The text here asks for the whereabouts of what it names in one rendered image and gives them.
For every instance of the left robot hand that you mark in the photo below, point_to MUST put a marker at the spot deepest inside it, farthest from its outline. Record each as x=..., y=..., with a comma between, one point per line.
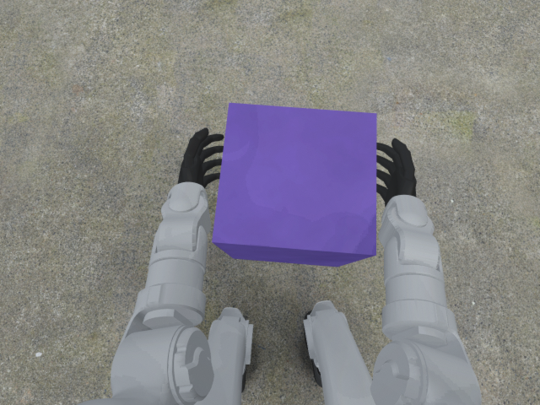
x=192, y=167

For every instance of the left robot upper arm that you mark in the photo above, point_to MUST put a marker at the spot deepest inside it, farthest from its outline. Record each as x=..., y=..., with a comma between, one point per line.
x=164, y=366

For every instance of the robot right foot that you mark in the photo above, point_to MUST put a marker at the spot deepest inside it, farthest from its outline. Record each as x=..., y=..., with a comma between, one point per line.
x=317, y=374

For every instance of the right robot hand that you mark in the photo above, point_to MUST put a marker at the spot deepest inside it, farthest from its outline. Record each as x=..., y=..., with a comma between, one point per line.
x=401, y=180

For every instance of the robot foot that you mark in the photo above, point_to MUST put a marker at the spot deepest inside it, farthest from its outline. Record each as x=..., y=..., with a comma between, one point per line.
x=317, y=374
x=244, y=380

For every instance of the carton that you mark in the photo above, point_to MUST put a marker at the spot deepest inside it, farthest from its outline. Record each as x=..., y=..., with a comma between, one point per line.
x=297, y=185

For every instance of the robot left forearm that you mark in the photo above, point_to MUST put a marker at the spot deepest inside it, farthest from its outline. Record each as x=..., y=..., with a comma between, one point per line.
x=173, y=293

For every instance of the right robot upper arm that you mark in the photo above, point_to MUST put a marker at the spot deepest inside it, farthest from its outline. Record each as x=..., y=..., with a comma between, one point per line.
x=410, y=373

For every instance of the robot right forearm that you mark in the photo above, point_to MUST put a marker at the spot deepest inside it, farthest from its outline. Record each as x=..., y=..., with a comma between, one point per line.
x=416, y=307

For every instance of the robot left foot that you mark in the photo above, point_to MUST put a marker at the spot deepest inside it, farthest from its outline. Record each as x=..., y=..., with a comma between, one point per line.
x=244, y=380

